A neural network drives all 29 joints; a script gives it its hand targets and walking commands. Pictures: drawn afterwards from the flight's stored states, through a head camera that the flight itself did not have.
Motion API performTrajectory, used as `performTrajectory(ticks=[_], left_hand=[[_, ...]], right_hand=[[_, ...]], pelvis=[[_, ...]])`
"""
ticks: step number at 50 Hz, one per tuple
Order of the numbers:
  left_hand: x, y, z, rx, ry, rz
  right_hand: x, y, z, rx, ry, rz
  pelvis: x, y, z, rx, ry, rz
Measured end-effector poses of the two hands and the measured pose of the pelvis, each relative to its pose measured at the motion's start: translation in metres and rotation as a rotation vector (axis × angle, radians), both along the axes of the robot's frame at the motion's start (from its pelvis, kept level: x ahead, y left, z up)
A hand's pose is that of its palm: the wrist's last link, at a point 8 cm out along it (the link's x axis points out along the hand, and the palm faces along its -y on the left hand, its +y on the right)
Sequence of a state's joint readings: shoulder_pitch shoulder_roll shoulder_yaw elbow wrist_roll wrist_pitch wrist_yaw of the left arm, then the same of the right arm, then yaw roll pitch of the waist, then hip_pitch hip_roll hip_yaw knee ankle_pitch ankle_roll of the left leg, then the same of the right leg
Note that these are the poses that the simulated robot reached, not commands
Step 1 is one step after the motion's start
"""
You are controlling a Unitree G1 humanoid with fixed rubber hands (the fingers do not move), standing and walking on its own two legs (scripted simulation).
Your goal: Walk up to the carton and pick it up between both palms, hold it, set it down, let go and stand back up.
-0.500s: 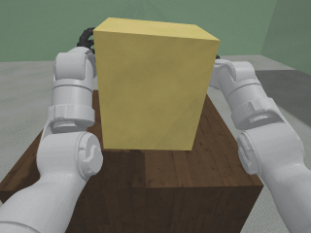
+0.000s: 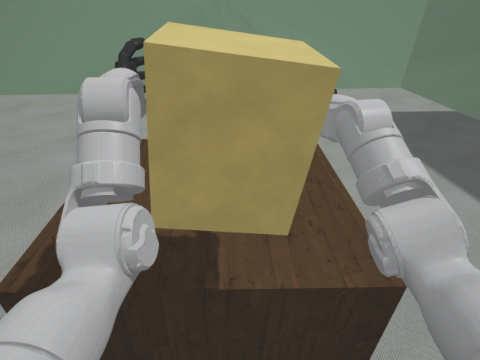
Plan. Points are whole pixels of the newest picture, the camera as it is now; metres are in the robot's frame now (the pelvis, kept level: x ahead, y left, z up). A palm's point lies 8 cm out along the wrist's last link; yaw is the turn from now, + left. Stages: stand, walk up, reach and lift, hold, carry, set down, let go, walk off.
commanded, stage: hold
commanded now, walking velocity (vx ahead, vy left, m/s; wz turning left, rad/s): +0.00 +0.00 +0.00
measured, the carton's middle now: (229, 131) +0.34 +0.00 +0.30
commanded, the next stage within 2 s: none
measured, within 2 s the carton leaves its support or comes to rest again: neither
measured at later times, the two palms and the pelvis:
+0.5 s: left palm (132, 89) +0.37 +0.14 +0.35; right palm (324, 111) +0.36 -0.15 +0.32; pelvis +0.01 +0.00 +0.00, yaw +0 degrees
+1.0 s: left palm (131, 87) +0.36 +0.14 +0.36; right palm (327, 108) +0.35 -0.16 +0.33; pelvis +0.00 +0.00 +0.00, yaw +0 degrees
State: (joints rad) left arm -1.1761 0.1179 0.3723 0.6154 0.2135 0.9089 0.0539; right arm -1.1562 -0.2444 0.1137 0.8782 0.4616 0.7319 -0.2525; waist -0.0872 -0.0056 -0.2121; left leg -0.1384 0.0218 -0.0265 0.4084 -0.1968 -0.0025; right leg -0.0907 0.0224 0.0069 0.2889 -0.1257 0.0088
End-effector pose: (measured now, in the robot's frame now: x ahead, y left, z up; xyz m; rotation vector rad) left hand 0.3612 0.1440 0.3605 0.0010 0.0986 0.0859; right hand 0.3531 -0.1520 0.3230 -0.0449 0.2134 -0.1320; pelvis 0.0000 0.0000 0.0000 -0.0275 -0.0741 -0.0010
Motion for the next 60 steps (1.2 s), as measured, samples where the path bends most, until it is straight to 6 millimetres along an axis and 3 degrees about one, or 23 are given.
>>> performTrajectory(ticks=[25,47,60], left_hand=[[0.012,-0.001,-0.007,0.004,0.017,-0.004],[0.001,-0.001,-0.003,0.002,0.007,-0.001],[0.008,-0.003,-0.005,0.005,0.009,-0.002]], right_hand=[[0.011,-0.002,-0.002,0.013,0.018,-0.009],[0.001,-0.002,0.003,0.018,0.009,-0.007],[0.007,-0.004,0.003,0.03,0.013,-0.014]], pelvis=[[0.006,0.0,0.0,0.0,0.009,0.0],[0.0,-0.001,0.0,0.0,0.0,0.001],[0.004,-0.001,0.0,0.001,0.005,0.001]])
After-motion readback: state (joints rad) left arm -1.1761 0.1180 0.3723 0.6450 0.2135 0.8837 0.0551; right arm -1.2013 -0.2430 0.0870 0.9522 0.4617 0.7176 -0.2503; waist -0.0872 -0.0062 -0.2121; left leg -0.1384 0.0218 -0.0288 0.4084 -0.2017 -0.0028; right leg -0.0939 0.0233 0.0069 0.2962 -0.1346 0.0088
